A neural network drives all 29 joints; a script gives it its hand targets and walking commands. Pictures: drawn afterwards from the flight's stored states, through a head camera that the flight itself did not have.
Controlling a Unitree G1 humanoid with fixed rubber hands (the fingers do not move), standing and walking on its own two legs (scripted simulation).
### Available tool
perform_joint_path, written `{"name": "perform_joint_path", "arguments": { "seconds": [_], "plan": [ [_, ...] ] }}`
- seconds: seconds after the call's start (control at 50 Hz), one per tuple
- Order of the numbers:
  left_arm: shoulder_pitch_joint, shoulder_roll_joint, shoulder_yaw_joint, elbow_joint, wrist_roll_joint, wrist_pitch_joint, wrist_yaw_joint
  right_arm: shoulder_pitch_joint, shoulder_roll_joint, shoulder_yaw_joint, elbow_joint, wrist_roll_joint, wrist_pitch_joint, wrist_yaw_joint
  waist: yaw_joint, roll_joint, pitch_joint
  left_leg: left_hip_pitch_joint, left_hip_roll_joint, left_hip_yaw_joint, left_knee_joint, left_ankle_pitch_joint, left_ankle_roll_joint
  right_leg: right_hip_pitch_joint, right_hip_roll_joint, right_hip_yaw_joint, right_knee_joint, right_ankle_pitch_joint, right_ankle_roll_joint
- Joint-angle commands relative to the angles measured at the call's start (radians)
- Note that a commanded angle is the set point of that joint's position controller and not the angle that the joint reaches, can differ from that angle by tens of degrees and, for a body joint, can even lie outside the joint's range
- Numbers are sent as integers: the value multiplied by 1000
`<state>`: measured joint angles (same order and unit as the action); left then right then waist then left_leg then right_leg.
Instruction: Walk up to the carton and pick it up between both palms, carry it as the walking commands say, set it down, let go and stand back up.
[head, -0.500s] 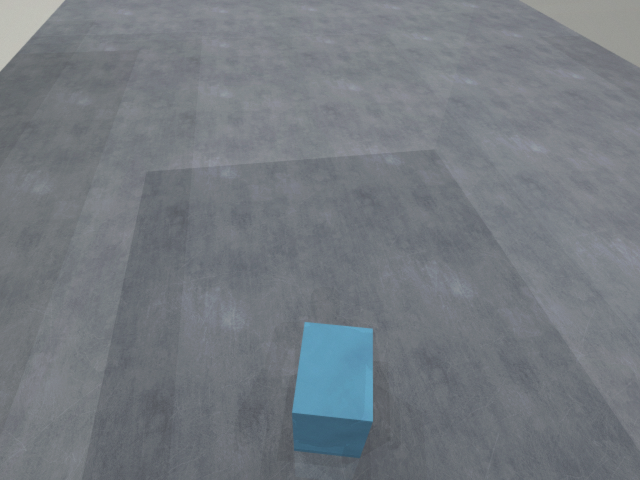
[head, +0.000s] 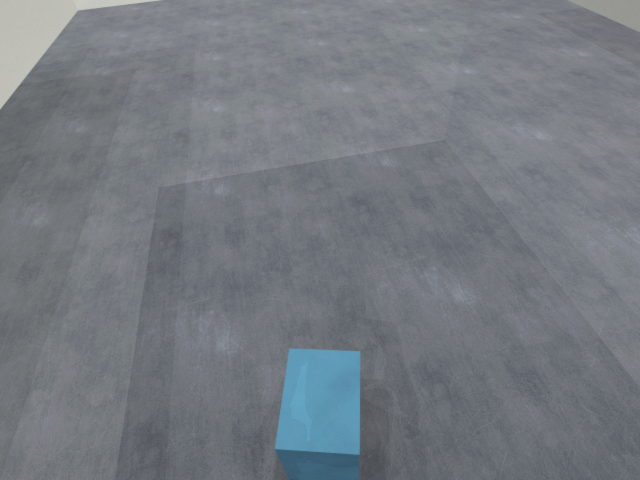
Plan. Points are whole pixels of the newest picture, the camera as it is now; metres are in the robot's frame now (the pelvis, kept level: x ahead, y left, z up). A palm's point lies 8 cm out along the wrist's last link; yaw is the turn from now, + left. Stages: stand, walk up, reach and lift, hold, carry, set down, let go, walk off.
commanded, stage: walk up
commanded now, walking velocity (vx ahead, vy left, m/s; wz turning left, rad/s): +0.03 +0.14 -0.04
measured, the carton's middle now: (324, 417) +0.42 +0.04 -0.63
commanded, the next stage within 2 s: stand in 0.62 s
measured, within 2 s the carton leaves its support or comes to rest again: neither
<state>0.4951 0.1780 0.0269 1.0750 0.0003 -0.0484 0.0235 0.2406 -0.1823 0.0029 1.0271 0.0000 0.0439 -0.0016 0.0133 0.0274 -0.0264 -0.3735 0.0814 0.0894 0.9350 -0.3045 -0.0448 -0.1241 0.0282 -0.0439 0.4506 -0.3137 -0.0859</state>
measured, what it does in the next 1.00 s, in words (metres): steps on the spot: left foot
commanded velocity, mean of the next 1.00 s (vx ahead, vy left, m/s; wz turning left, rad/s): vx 0.00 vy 0.02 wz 0.00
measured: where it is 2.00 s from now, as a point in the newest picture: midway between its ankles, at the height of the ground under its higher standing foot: outside the picture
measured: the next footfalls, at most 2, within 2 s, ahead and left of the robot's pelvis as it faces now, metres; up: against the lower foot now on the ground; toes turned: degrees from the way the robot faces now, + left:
left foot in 0.24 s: +0.11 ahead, +0.15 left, +0.00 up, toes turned -4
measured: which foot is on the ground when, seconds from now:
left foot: up 0.00-0.22, down 0.24-1.00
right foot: down 0.00-1.00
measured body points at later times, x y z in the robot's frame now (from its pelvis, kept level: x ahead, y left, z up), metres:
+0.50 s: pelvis +0.02 +0.05 -0.01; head +0.02 +0.05 +0.44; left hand +0.04 +0.28 -0.17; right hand +0.06 -0.17 -0.16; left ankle +0.07 +0.16 -0.74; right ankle -0.02 -0.05 -0.74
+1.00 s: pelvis +0.02 +0.05 -0.01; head +0.02 +0.05 +0.44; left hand +0.01 +0.29 -0.16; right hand +0.05 -0.17 -0.16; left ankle +0.07 +0.16 -0.74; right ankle -0.02 -0.05 -0.74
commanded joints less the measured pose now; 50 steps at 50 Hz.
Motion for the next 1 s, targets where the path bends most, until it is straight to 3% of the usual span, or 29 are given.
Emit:
{"name": "perform_joint_path", "arguments": {
  "seconds": [0.0, 0.04, 0.06, 0.1, 0.12, 0.14, 0.18, 0.2, 0.22, 0.24, 0.26, 0.28, 0.32, 0.34, 0.4, 0.44, 0.58, 0.64, 0.74, 0.98],
  "plan": [
    [141, 123, 0, 7, 26, -7, 39, -41, -55, -41, -30, -12, 7, -23, 73, -172, 106, -198, -33, -27, -73, -107, 6, 190, -328, 309, -32, 1141, 42],
    [138, 124, 5, 13, 24, 3, 44, -48, -52, -36, -28, -10, 6, -27, 74, -157, 105, -191, -33, -30, -106, -126, 7, 196, -341, 326, -25, 1123, 28],
    [154, 131, 8, 23, 26, 6, 46, -53, -43, -34, -29, -12, 6, -26, 83, -171, 90, -196, -36, -25, -110, -132, 11, 205, -352, 343, -42, 1031, 14],
    [114, 119, 7, 20, 28, 13, 42, -63, -27, -26, -37, -9, 2, -27, 69, -185, 103, -164, -32, -35, -158, -134, 20, 171, -346, 331, -57, 958, -22],
    [38, 90, -6, 3, 28, 16, 37, -65, 0, -17, -34, 7, -4, -29, 39, -201, 125, -83, -41, -40, -250, -123, 28, 120, -289, 264, -48, 994, -24],
    [9, 78, -15, 12, 25, 23, 36, -55, 10, -12, -48, 15, -17, -30, 8, -227, 116, -5, -60, -25, -381, -29, 35, 99, -216, 194, -42, 942, -22],
    [-14, 111, -6, 8, 13, 28, 30, 32, -38, -28, -26, 14, -37, -39, -35, -159, 60, 187, -34, 2, -583, 242, 44, 47, -149, 108, 14, 835, 14],
    [-2, 95, -7, 3, 8, 26, 28, 89, -89, -45, -13, 7, -45, -45, -47, -85, -18, 314, 48, -35, -545, 471, 67, -13, -117, 81, 48, 690, 44],
    [-7, 70, -12, -15, 7, 22, 28, 141, -131, -60, 0, 6, -49, -46, -53, 19, -79, 422, 143, -98, -461, 802, 104, -97, -83, 46, 78, 468, 66],
    [-6, 53, -15, -33, 11, 24, 29, 170, -142, -64, 11, 7, -47, -44, -52, 92, -77, 457, 215, -159, -447, 938, 154, -177, -58, 16, 101, 173, 79],
    [-14, 37, -8, -51, 14, 29, 27, 177, -154, -70, 5, 6, -44, -46, -42, 176, -48, 387, 286, -232, -496, 930, 184, -205, -30, 7, 114, -103, 88],
    [-6, 33, -15, -36, 12, 43, 28, 115, -131, -63, -2, -2, -38, -49, -38, 157, 30, 271, 264, -209, -525, 692, 206, -181, -40, 28, 143, -156, 79],
    [-15, 21, -20, -13, 20, 56, 19, 40, -97, -52, -29, -2, -27, -53, -13, 173, 114, 163, 212, -210, -612, 301, 182, -169, -34, 16, 119, -99, 75],
    [-16, 17, -23, -1, 24, 58, 15, 32, -93, -49, -33, 0, -24, -52, -10, 165, 114, 147, 194, -207, -628, 191, 172, -153, -33, 12, 87, -63, 73],
    [-54, 32, -26, 6, 26, 51, 10, 25, -82, -45, -28, 4, -23, -45, -13, 126, 106, 101, 153, -195, -636, 12, 131, -107, -53, 36, -16, 41, 65],
    [-74, 45, -28, 12, 21, 45, 8, 2, -83, -49, -37, 8, -21, -43, -10, 104, 118, 75, 128, -177, -635, -73, 105, -114, -70, 70, -62, 34, 49],
    [-136, 78, -25, 16, 17, 20, 10, 44, -36, -40, -22, 0, -37, -33, -31, -36, 69, 185, 47, -73, -528, 172, 72, -117, -147, 163, -177, 132, 28],
    [-133, 63, -26, 22, 18, 13, 7, 50, -22, -37, -5, -7, -36, -28, -23, -30, 71, 188, 31, -55, -529, 189, 79, -96, -165, 176, -199, 147, 26],
    [-118, 55, -25, 34, 18, 8, 10, 62, -26, -35, -1, -6, -46, -27, -25, -23, 28, 213, 49, -66, -539, 235, 84, -58, -149, 140, -159, 240, 33],
    [-112, 48, -22, 37, 19, 17, 12, 71, -32, -34, -2, -8, -48, -27, -25, -13, 56, 196, 54, -87, -551, 182, 88, -97, -136, 130, -154, 133, 38]
  ]
}}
